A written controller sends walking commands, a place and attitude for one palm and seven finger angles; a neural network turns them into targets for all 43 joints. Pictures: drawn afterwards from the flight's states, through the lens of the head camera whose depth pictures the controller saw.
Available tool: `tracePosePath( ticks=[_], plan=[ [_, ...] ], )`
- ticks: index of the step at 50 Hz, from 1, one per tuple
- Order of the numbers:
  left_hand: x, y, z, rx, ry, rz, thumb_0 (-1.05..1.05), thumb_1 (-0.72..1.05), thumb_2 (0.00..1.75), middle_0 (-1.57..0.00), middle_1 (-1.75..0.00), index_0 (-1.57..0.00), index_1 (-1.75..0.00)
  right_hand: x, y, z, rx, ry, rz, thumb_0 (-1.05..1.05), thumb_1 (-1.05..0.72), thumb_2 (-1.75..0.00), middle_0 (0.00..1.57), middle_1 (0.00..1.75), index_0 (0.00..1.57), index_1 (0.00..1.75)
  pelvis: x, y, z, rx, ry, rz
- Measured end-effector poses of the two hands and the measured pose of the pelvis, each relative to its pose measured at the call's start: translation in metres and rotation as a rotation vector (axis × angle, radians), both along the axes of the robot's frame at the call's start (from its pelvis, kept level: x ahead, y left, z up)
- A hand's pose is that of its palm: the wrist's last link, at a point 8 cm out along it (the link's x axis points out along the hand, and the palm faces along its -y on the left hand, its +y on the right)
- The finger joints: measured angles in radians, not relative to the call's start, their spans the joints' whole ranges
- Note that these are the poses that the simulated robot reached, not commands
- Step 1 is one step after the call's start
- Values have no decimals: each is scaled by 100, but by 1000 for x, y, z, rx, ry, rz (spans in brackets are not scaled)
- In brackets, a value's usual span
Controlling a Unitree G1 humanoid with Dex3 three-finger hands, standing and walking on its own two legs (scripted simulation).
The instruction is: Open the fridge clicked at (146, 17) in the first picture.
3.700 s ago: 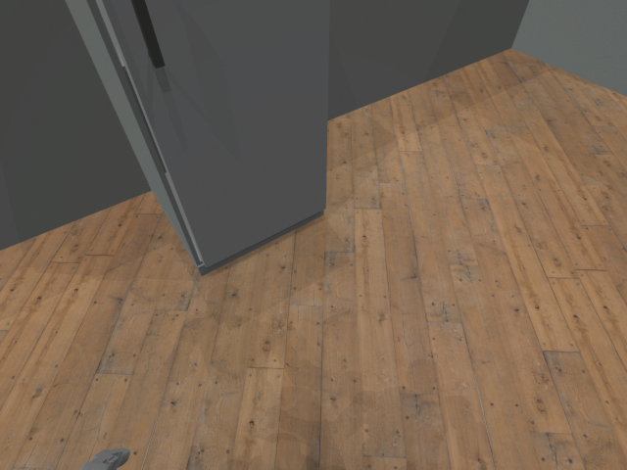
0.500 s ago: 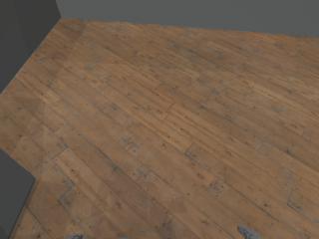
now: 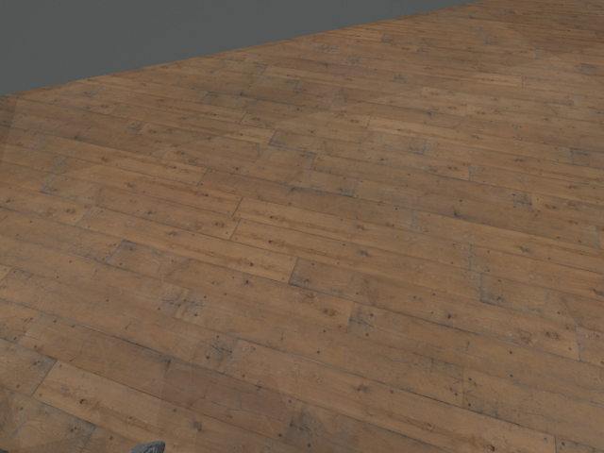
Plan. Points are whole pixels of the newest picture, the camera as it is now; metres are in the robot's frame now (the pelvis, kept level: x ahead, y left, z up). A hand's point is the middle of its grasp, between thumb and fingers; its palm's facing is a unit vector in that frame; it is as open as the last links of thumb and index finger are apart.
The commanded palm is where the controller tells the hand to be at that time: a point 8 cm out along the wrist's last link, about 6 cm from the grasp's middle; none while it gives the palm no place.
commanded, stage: walk to a spot facing it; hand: left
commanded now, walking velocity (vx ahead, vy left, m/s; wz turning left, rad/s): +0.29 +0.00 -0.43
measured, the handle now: out of the picture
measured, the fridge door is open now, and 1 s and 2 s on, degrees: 0 0 0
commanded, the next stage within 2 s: turn to face it in 0.24 s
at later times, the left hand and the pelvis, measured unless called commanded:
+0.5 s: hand out of the picture +0.12 +0.19 -0.19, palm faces -0.05 -0.99 -0.16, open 7.4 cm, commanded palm none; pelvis +0.14 +0.01 +0.00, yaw -7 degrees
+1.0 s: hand (191, 353) +0.29 +0.21 -0.14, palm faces +0.15 -0.96 -0.24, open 7.4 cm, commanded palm none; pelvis +0.18 +0.00 +0.01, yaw +9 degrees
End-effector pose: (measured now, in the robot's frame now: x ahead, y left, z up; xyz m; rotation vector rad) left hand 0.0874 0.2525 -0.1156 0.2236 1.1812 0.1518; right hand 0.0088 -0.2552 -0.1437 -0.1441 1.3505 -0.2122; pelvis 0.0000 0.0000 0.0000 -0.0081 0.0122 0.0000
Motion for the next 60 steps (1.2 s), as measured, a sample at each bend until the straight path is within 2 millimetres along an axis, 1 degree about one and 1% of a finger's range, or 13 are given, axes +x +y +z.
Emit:
tracePosePath(
  ticks=[3,8,16,22,25,29,36,40,45,49,52,56,60],
  plan=[
    [14,-15,9,7,-46,-16,1,91,90,-19,-30,-20,-30,-5,-12,2,5,45,-23,0,-91,-90,20,29,20,30,9,-8,6,5,-9,-26],
    [18,-32,16,-3,5,-59,1,91,90,-20,-30,-20,-30,25,-21,18,8,-42,-56,1,-91,-90,20,29,19,30,30,-17,19,20,-9,-75],
    [16,-38,0,-47,134,-55,1,91,90,-20,-30,-21,-30,100,-13,28,2,-139,-53,0,-91,-90,20,29,19,30,75,-13,19,-1,-9,-118],
    [21,-24,-25,-77,250,-11,1,91,90,-20,-30,-21,-30,175,13,27,-17,-195,-7,0,-91,-90,20,29,19,30,123,4,6,-25,-21,-118],
    [35,-12,-41,-84,284,5,1,91,90,-20,-30,-20,-30,198,28,22,-36,-214,9,0,-91,-90,20,29,19,30,143,15,-4,-20,-36,-116],
    [71,-2,-37,-85,242,9,1,91,90,-20,-30,-20,-30,199,47,25,-24,-165,8,0,-91,-90,20,29,20,30,157,24,3,-19,-44,-92],
    [140,8,-17,-86,64,42,1,91,90,-19,-30,-20,-30,193,47,31,-27,-60,20,-1,-93,-90,20,30,20,30,169,32,15,-23,-14,-14],
    [163,11,-9,-70,3,64,1,91,90,-19,-30,-20,-30,196,42,32,-22,-37,32,0,-92,-90,20,30,20,30,175,28,17,-25,0,34],
    [180,10,0,-42,-43,91,1,91,90,-19,-30,-20,-30,206,29,30,-18,-28,57,0,-91,-90,20,30,20,30,180,17,17,-23,15,93],
    [184,4,8,-14,-77,123,1,91,90,-19,-30,-20,-30,219,13,25,-11,-20,95,0,-91,-90,20,30,20,30,183,3,15,-18,25,144],
    [178,-3,12,15,-104,157,1,91,90,-19,-30,-20,-30,234,-2,16,0,-23,130,0,-91,-90,20,30,20,30,185,-11,10,-1,34,181],
    [152,-11,19,43,-77,212,1,91,90,-20,-30,-20,-30,263,-15,16,3,-36,196,0,-91,-90,20,30,20,30,188,-21,14,9,21,241],
    [125,-17,22,47,-40,277,1,91,90,-20,-30,-20,-30,295,-17,21,2,-56,278,0,-91,-90,20,29,19,30,192,-26,18,26,11,304]
  ],
)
